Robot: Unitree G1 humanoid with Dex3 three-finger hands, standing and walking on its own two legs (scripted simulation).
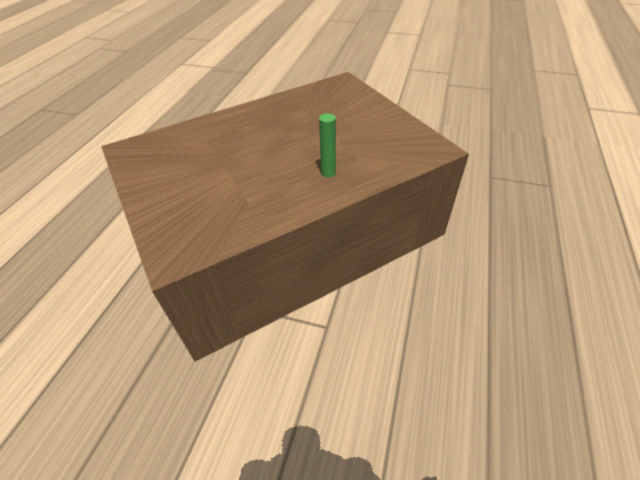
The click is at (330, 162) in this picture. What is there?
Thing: slim round
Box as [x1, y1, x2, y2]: [319, 113, 335, 177]
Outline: 326,113 322,114 319,117 321,174 323,176 329,177 335,173 335,117 332,114
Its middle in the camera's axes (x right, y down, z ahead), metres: +0.03 -0.29 +1.25
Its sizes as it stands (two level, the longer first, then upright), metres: 0.050 0.050 0.210
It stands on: a support 0.42 m high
